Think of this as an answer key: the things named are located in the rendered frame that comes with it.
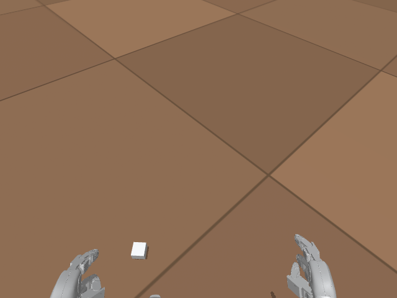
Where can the small box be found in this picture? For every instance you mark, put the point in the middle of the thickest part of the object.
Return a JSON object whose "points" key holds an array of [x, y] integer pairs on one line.
{"points": [[139, 250]]}

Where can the left robot hand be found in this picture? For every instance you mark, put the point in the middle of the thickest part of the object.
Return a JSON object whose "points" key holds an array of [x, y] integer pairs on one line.
{"points": [[69, 284]]}

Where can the right robot hand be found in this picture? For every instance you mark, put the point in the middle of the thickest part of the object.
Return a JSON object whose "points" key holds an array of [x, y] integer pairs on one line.
{"points": [[317, 273]]}

